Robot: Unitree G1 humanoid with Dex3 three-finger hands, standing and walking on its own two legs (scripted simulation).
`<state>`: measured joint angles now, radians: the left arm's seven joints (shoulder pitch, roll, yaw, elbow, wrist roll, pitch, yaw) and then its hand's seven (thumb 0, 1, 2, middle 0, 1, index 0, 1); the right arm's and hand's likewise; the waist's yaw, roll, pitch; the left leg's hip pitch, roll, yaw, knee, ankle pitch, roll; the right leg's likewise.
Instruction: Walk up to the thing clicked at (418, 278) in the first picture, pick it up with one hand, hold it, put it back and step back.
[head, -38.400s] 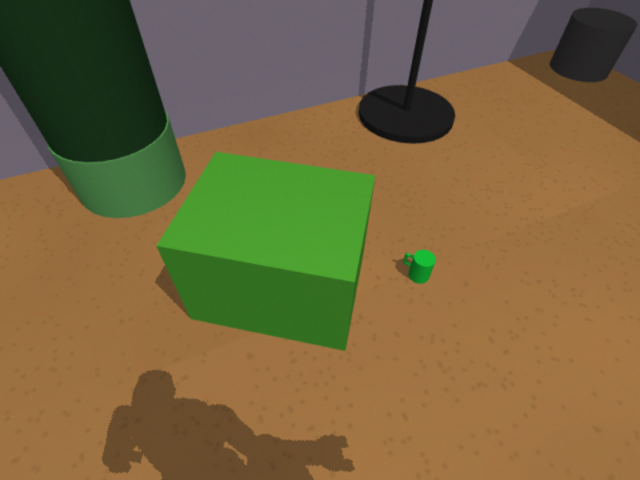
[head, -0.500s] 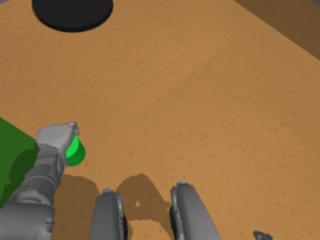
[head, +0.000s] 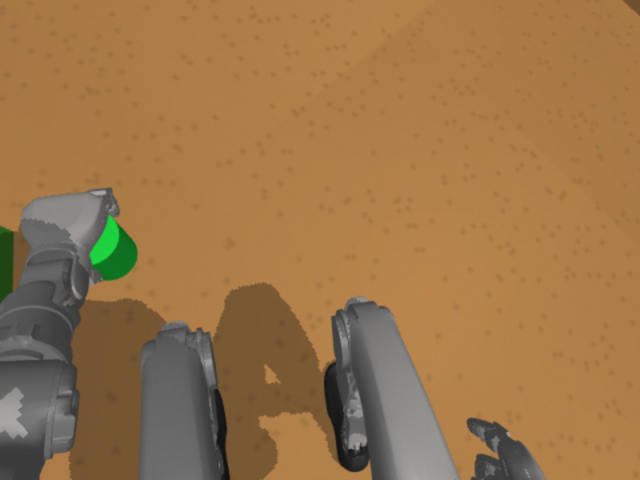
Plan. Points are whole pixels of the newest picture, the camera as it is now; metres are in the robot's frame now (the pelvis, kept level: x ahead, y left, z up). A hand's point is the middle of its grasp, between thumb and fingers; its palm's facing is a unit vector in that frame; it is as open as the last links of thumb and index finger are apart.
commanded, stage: crouch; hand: left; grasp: from above
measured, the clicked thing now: (87, 242) +0.44 +0.26 -0.22
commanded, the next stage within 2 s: lower in 0.66 s
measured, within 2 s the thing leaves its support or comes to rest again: rests again in 1.50 s
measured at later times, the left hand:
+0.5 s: hand (101, 252) +0.43 +0.25 -0.24, palm faces -0.46 -0.04 -0.89, open 10.5 cm
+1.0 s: hand (111, 255) +0.44 +0.25 -0.29, palm faces -0.48 -0.05 -0.87, open 10.5 cm
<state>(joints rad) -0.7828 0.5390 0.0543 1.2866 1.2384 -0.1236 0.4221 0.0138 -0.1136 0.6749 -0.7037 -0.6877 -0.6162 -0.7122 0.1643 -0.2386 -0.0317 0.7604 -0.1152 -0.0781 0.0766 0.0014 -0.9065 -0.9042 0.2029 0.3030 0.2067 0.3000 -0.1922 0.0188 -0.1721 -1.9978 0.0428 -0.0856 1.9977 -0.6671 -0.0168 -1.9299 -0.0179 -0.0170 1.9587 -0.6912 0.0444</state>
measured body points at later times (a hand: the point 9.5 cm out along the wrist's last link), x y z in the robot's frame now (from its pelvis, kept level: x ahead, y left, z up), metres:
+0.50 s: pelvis -0.02 +0.00 -0.07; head +0.22 +0.04 +0.31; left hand +0.45 +0.25 -0.19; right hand +0.02 -0.28 -0.18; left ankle +0.07 +0.13 -0.42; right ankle +0.07 -0.14 -0.42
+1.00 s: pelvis -0.02 +0.00 -0.11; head +0.22 +0.04 +0.27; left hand +0.46 +0.25 -0.24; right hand +0.00 -0.28 -0.22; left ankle +0.07 +0.13 -0.42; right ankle +0.07 -0.14 -0.42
